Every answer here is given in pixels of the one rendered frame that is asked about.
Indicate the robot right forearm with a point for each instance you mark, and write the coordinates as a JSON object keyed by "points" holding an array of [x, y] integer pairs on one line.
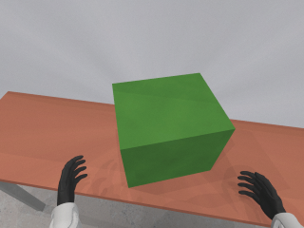
{"points": [[285, 220]]}

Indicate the table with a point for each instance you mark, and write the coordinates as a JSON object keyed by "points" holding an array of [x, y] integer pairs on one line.
{"points": [[39, 134]]}

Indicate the robot right hand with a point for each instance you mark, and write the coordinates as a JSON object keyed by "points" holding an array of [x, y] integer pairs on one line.
{"points": [[263, 193]]}

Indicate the robot left forearm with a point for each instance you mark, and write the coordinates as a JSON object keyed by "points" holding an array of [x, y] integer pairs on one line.
{"points": [[65, 215]]}

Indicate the carton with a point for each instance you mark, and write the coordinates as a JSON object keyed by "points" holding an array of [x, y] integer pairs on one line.
{"points": [[169, 127]]}

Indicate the robot left hand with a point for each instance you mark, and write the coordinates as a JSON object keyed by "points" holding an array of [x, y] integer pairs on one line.
{"points": [[68, 182]]}

